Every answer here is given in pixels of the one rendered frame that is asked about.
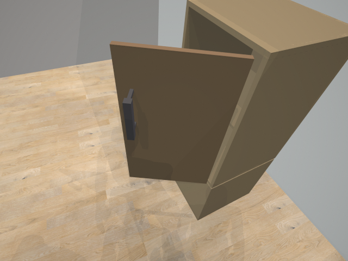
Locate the cupboard door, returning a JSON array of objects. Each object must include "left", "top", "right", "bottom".
[{"left": 110, "top": 41, "right": 254, "bottom": 184}]

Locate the handle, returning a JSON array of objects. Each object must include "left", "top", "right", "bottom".
[{"left": 122, "top": 89, "right": 136, "bottom": 140}]

